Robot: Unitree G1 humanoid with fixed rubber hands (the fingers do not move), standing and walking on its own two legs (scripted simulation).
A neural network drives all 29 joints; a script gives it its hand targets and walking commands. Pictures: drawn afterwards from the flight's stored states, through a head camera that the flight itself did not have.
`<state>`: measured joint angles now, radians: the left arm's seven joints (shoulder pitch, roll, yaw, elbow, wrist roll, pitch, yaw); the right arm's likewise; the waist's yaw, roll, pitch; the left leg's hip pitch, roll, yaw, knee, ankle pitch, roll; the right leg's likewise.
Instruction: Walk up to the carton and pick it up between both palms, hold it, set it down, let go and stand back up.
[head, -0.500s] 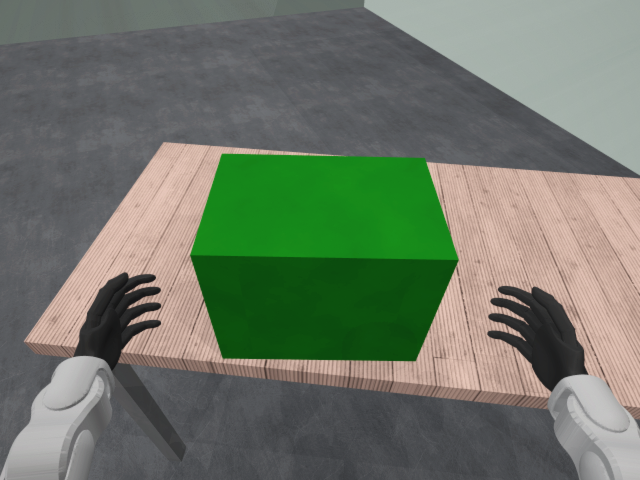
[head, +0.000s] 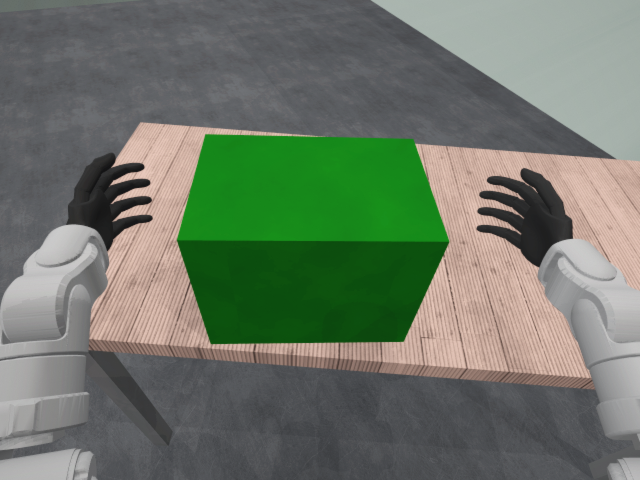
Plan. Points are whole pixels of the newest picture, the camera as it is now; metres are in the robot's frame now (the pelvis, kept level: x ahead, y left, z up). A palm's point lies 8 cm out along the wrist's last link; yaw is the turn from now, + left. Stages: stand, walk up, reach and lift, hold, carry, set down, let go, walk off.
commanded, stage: reach and lift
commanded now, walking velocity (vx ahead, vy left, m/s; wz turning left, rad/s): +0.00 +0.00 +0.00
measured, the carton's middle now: (309, 243) +0.44 +0.01 +0.05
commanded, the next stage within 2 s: none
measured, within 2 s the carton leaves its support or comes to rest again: neither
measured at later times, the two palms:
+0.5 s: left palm (70, 156) +0.41 +0.27 +0.21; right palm (542, 172) +0.42 -0.24 +0.20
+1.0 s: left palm (107, 199) +0.42 +0.26 +0.14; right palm (503, 208) +0.43 -0.23 +0.14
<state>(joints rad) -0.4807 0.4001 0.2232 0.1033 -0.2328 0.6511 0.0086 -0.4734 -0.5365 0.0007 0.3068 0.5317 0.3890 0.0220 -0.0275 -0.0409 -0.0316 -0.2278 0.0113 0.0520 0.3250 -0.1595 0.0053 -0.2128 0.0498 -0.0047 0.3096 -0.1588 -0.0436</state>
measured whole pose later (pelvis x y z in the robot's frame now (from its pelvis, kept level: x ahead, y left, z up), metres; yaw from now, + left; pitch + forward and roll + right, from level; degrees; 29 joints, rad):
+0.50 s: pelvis -0.01 +0.00 +0.00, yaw +1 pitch +8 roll +0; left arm -0.92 0.53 0.09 0.59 -0.31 0.61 0.03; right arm -0.88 -0.56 0.03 0.72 0.51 0.41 0.05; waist -0.01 -0.04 -0.11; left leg -0.35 0.01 0.03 0.35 -0.14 0.01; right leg -0.32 0.05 -0.02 0.32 -0.14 -0.05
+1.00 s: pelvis +0.00 +0.00 +0.00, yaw +2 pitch +10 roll -1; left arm -0.84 0.45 0.08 0.71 -0.25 0.40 -0.01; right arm -0.80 -0.47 0.03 0.81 0.45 0.23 0.02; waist -0.01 -0.03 -0.08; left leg -0.38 0.01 0.01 0.38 -0.16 0.00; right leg -0.34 0.06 -0.03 0.33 -0.15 -0.05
